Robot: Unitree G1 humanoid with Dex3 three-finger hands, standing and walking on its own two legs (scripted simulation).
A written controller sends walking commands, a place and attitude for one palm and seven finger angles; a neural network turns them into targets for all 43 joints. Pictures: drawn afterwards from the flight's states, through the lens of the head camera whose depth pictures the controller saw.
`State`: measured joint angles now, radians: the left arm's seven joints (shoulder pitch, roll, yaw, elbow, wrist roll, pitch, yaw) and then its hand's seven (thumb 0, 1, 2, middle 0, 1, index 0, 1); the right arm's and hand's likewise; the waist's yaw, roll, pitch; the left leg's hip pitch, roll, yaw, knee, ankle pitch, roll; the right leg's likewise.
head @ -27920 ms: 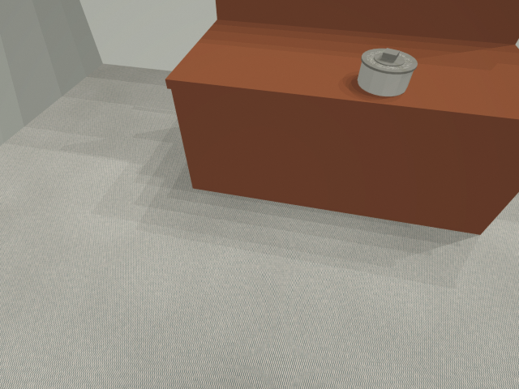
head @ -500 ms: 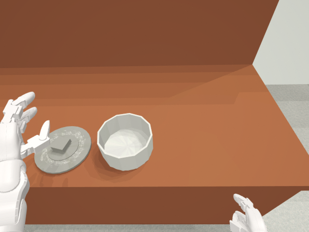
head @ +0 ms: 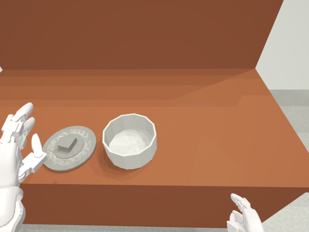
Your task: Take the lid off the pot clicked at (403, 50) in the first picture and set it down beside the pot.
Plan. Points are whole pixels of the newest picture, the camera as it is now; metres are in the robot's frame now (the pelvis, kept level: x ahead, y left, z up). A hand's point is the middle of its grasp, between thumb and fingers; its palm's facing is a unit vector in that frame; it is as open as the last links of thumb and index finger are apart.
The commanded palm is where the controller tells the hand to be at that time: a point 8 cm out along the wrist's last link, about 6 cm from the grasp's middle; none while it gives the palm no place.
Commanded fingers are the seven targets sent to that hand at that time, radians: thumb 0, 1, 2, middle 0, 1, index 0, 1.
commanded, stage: draw the hand back to the body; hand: left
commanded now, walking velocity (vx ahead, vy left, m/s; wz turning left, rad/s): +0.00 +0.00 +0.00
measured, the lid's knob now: (67, 142) +0.41 +0.38 -0.08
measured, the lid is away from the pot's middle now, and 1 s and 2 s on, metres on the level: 0.24 0.24 0.24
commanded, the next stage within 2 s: step back with the hand held close in 0.48 s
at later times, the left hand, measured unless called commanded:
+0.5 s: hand (24, 177) +0.17 +0.26 +0.16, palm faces +0.39 -0.83 -0.39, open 7.4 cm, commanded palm +0.12 +0.31 +0.17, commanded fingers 0.00 0.90 0.90 -0.20 -0.30 -0.20 -0.30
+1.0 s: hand (23, 184) +0.16 +0.27 +0.15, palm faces +0.16 -0.82 -0.55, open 7.4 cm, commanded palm +0.10 +0.32 +0.17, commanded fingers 0.00 0.90 0.90 -0.20 -0.30 -0.20 -0.30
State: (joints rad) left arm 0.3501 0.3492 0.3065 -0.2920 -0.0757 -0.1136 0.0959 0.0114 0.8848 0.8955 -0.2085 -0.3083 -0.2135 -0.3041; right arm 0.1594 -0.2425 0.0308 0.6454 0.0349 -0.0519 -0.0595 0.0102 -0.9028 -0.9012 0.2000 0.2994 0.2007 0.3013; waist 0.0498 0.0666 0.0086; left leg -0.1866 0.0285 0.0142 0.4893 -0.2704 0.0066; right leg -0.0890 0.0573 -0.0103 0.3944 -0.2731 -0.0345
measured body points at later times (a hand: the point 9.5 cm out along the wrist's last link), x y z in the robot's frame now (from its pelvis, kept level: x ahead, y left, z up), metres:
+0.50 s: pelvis +0.00 +0.03 +0.00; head -0.01 +0.02 +0.45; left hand +0.14 +0.31 +0.18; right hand +0.20 -0.18 -0.08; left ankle +0.00 +0.11 -0.74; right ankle -0.04 -0.10 -0.74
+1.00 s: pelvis -0.04 +0.05 -0.01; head +0.01 +0.06 +0.44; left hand +0.15 +0.31 +0.18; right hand +0.12 -0.20 -0.10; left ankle +0.00 +0.11 -0.74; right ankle -0.04 -0.10 -0.74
